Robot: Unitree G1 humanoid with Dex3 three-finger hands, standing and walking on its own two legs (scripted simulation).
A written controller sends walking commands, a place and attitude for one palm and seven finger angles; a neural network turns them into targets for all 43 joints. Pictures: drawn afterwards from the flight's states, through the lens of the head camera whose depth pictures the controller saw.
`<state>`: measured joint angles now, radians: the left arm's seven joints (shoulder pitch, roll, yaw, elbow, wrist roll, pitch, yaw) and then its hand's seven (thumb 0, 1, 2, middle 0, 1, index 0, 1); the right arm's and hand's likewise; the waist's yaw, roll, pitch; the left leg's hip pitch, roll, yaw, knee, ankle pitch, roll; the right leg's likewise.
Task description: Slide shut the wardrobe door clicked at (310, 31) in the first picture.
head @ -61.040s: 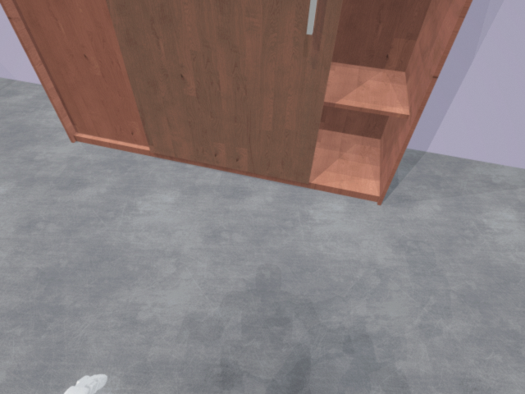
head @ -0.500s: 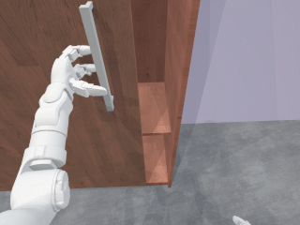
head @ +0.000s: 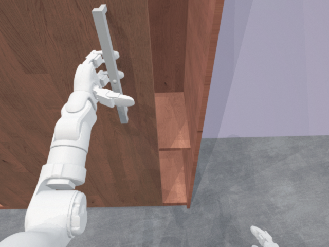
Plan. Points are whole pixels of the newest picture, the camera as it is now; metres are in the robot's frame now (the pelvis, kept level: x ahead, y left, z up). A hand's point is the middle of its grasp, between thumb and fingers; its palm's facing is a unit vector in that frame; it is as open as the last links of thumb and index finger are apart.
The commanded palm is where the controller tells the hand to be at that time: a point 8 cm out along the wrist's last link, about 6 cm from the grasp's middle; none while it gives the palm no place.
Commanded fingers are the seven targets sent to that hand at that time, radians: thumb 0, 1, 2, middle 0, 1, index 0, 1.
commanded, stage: slide the fingers in behind the handle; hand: left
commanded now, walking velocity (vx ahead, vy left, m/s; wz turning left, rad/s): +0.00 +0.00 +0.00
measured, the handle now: (115, 73) +0.48 +0.14 +0.21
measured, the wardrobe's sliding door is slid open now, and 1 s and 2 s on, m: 0.14 0.14 0.14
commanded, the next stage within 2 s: grip the handle and tug to test in 0.88 s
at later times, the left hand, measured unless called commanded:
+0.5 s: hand (119, 81) +0.42 +0.12 +0.22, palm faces +0.06 -1.00 +0.02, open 14.3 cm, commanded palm +0.40 +0.17 +0.21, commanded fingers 0.00 -0.50 0.30 -0.30 -1.20 -0.30 -1.20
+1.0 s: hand (120, 79) +0.43 +0.12 +0.22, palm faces +0.04 -1.00 +0.02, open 14.0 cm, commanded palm +0.40 +0.17 +0.21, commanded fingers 0.00 -0.41 0.34 -0.31 -1.21 -0.31 -1.21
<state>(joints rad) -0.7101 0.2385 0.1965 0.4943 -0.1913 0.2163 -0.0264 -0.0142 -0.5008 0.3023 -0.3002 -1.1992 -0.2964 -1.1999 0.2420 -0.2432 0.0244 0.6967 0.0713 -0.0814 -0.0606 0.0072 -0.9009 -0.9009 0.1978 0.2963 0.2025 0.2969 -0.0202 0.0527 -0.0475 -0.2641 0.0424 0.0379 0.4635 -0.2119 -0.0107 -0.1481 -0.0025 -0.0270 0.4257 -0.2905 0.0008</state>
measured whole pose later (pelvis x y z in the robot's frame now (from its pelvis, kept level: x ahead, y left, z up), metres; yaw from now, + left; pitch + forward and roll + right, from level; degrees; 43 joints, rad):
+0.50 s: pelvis +0.00 -0.01 +0.00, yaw +0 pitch +0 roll +0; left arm -0.67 0.22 0.20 0.43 -0.18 0.26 0.01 -0.01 -0.50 0.30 -0.30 -1.20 -0.25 -1.18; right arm 0.24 -0.25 0.01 0.70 0.07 -0.05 -0.06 0.01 -0.90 -0.90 0.20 0.30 0.20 0.30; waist -0.02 0.06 -0.05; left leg -0.23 0.06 0.03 0.44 -0.21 -0.03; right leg -0.12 0.01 -0.03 0.41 -0.29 -0.02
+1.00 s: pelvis +0.00 -0.01 +0.00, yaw +0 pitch +0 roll +0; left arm -0.72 0.22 0.19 0.49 -0.18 0.22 0.00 -0.01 -0.50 0.30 -0.30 -1.20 -0.30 -1.20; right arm 0.25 -0.24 0.02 0.70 0.06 -0.05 -0.06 0.01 -0.90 -0.90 0.20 0.30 0.20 0.30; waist -0.02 0.05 -0.04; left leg -0.24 0.05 0.04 0.44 -0.21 -0.02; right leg -0.13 0.01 -0.03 0.42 -0.29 -0.01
